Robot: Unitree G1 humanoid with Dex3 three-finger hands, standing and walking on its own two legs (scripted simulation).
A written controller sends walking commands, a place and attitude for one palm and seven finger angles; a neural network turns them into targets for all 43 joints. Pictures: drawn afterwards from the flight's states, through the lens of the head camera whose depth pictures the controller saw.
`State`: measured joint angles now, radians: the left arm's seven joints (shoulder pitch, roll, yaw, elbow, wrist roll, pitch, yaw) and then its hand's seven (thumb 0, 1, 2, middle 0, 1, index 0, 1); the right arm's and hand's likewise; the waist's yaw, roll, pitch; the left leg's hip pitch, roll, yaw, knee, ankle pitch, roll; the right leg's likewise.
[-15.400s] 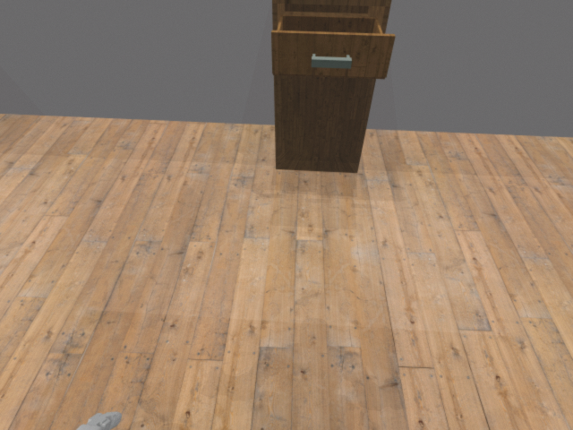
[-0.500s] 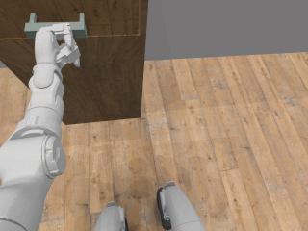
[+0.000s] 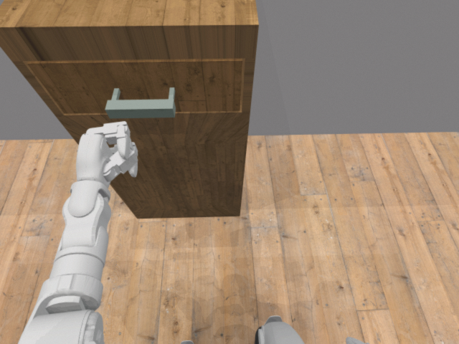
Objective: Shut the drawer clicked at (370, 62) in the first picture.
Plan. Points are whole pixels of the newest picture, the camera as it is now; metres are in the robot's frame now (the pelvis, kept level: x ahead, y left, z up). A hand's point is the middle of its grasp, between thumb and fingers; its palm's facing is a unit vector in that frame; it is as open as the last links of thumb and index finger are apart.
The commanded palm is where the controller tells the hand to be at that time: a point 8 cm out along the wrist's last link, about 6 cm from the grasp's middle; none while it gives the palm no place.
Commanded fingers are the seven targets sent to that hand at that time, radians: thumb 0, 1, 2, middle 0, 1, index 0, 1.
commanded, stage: draw the hand back to the body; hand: left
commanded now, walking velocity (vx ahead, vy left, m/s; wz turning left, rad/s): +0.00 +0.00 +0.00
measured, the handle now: (143, 100) +0.58 +0.17 +0.03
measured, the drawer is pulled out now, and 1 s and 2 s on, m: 0.00 0.00 0.00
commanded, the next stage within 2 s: step back with the hand held close in 1.12 s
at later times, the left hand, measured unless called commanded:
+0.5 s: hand (48, 229) +0.27 +0.21 +0.14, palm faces +0.22 -0.94 -0.25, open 3.3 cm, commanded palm +0.23 +0.25 +0.16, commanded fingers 0.00 0.90 0.90 -1.40 -1.60 -1.40 -1.60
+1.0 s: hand out of the picture +0.17 +0.25 +0.22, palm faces +0.45 -0.79 -0.42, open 3.3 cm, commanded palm +0.12 +0.28 +0.22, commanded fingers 0.00 0.90 0.90 -1.40 -1.60 -1.40 -1.60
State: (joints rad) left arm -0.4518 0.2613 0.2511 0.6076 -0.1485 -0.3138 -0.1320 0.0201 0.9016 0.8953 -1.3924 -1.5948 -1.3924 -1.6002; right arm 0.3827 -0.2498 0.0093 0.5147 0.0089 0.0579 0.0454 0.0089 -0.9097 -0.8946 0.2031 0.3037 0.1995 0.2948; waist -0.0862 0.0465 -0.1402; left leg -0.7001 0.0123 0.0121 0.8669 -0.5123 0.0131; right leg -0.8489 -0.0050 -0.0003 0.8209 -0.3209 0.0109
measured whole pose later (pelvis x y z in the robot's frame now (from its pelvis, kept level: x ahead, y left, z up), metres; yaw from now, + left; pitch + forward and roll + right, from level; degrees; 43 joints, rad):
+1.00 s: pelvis +0.00 +0.00 +0.05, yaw +2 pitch -5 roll -1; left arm 0.51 0.34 0.32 -0.46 -0.05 -0.11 0.09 0.02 0.89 0.89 -1.40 -1.59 -1.40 -1.60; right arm 0.23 -0.23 0.03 0.62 -0.02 -0.13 -0.07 0.02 -0.91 -0.89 0.21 0.30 0.20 0.30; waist 0.07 0.08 0.01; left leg -0.01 0.01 -0.01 0.43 -0.34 0.01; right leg -0.16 -0.01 -0.03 0.42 -0.19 0.01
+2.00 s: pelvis -0.10 +0.01 +0.03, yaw +1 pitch +0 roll +0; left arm 0.57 0.34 0.36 -0.51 0.01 -0.26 0.14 0.02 0.89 0.89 -1.40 -1.59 -1.40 -1.60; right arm 0.23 -0.23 0.00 0.56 -0.01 -0.07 -0.08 0.02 -0.90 -0.89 0.21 0.30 0.20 0.30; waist -0.01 0.01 0.02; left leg -0.34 -0.02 0.01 0.62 -0.28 0.04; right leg -0.44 -0.04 0.00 0.51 -0.11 0.02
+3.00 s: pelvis -0.22 +0.03 +0.04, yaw +0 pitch +0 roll -2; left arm 0.57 0.37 0.40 -0.45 -0.04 -0.25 0.15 0.01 0.89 0.89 -1.40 -1.59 -1.41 -1.60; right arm 0.28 -0.24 -0.02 0.65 0.00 -0.12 -0.11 0.02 -0.91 -0.90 0.20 0.30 0.20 0.30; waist -0.01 -0.02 -0.07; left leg -0.39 -0.01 0.04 0.56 -0.17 0.06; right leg -0.17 0.01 0.06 0.56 -0.40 0.01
